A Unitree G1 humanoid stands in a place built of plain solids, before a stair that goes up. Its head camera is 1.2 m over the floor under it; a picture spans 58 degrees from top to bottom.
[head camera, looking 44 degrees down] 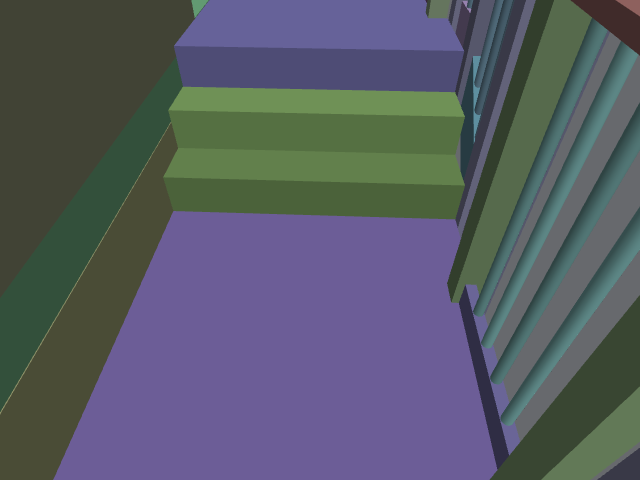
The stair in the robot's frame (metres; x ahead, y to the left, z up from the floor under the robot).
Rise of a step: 0.18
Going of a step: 0.22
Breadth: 1.20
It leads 3 degrees to the right of straight ahead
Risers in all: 3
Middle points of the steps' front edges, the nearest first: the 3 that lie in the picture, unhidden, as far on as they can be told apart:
1.39 0.03 0.18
1.61 0.02 0.35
1.83 0.01 0.53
